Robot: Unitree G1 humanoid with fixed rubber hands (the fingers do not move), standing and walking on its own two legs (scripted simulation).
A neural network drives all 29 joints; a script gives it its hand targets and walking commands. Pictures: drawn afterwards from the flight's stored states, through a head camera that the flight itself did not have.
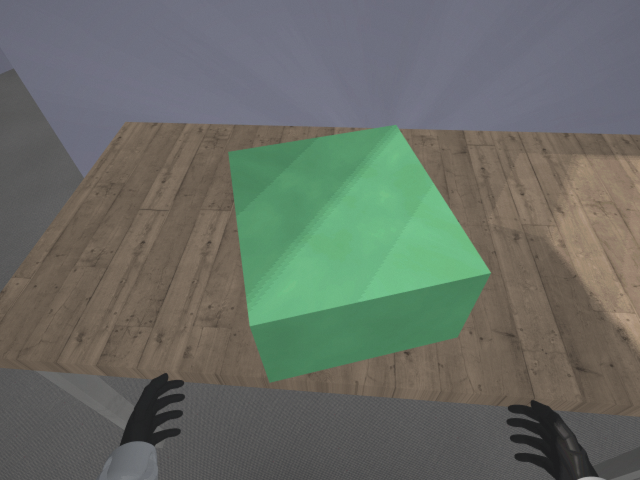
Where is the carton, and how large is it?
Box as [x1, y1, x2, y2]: [228, 125, 490, 382]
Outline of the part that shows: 396,125 228,152 249,324 269,382 456,337 490,273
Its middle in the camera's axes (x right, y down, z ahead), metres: +0.03 +0.01 +0.60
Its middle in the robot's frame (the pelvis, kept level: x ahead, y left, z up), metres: +0.44 +0.02 +0.01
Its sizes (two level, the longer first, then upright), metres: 0.319 0.286 0.167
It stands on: a table, 0.70 m high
